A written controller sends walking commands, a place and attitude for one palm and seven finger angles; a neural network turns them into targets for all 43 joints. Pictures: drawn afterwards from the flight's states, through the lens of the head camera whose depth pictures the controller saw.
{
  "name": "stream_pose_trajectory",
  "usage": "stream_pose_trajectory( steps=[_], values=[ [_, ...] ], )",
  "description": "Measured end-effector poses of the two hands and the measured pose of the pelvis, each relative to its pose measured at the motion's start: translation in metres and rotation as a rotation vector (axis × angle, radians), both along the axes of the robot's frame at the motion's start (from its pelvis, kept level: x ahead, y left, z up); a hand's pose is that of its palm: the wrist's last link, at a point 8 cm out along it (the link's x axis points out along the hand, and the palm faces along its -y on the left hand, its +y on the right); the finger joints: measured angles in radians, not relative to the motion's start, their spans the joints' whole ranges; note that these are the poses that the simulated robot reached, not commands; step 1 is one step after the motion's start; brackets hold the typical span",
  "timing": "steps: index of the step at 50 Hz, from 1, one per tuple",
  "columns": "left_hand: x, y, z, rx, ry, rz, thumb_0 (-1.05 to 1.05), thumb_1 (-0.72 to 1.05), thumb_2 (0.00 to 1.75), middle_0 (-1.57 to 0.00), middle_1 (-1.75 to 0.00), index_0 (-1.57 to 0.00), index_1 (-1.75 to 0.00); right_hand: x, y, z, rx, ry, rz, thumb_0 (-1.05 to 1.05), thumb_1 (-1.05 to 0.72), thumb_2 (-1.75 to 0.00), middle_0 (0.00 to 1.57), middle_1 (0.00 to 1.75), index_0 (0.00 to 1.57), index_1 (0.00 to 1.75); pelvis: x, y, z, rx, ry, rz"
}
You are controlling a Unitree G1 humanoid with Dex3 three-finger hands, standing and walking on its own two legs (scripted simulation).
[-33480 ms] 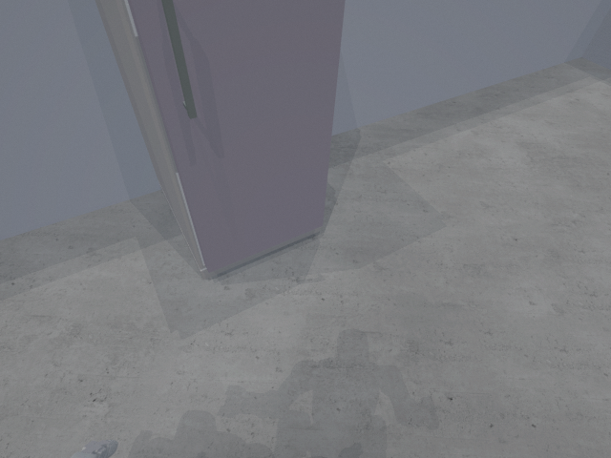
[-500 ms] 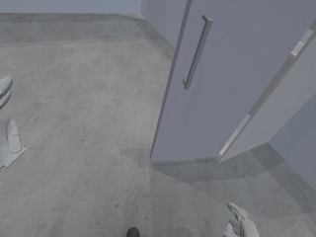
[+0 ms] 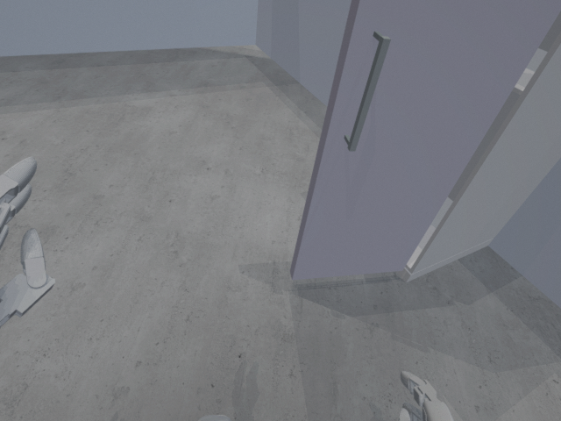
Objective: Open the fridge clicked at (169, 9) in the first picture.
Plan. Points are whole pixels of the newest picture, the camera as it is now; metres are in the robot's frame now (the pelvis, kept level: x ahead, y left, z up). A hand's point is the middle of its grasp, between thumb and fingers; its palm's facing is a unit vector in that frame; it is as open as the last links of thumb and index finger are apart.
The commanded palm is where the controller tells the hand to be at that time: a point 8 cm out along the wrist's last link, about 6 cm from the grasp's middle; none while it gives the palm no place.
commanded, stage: stop stepping back and stand still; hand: left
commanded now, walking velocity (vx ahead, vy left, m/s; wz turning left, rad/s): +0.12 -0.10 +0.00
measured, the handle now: (363, 96) +0.82 -0.11 +0.14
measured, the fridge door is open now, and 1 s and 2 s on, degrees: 73 73 73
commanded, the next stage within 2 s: let the arm hang, fingers relaxed in 0.32 s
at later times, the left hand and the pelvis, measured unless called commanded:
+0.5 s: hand (53, 289) +0.22 +0.31 +0.09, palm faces +0.41 -0.80 -0.44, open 7.4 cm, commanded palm none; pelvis +0.02 +0.04 -0.02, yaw +5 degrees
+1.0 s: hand out of the picture +0.00 +0.21 -0.16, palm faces +0.14 -0.96 -0.23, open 7.2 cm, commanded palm none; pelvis +0.01 +0.02 +0.01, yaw +7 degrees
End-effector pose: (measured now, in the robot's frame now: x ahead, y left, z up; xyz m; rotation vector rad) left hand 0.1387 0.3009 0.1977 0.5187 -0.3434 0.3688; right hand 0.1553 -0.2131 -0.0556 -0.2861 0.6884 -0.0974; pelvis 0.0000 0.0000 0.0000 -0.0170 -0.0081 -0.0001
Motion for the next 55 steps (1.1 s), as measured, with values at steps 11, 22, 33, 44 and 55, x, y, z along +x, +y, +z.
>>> stream_pose_trajectory(
  steps=[11,22,33,44,55],
  values=[
    [0.017,0.038,-0.015,-0.070,-0.040,0.061,0.02,0.90,0.90,-0.20,-0.30,-0.21,-0.30,-0.020,0.009,-0.013,-0.016,-0.015,-0.084,0.01,-0.91,-0.90,0.20,0.30,0.20,0.30,-0.003,0.028,-0.009,0.024,-0.032,0.027],
    [0.019,0.033,-0.011,0.023,0.042,0.090,0.01,0.89,0.90,-0.21,-0.30,-0.21,-0.31,-0.009,0.016,-0.033,0.042,0.083,-0.013,0.01,-0.90,-0.90,0.20,0.30,0.21,0.30,0.014,0.026,-0.005,0.006,0.002,0.040],
    [-0.020,-0.046,-0.313,-0.508,1.277,0.130,0.01,0.92,0.90,-0.19,-0.30,-0.19,-0.30,-0.027,-0.003,-0.086,0.064,0.325,-0.019,0.00,-0.91,-0.90,0.20,0.30,0.20,0.30,0.014,0.019,-0.020,0.056,0.007,0.099],
    [-0.125,-0.050,-0.328,-0.651,1.525,0.333,-0.05,0.99,0.90,-0.21,-0.30,-0.21,-0.30,-0.093,0.000,-0.083,0.051,0.651,-0.071,0.00,-0.91,-0.90,0.20,0.30,0.20,0.30,0.016,0.014,0.004,0.000,0.018,0.144],
    [-0.156,-0.042,-0.329,-0.671,1.634,0.339,0.00,0.92,0.90,-0.20,-0.30,-0.20,-0.30,-0.129,0.032,-0.080,0.073,0.707,-0.086,0.00,-0.92,-0.90,0.20,0.30,0.20,0.30,0.010,0.032,0.013,0.008,-0.003,0.120]
  ],
)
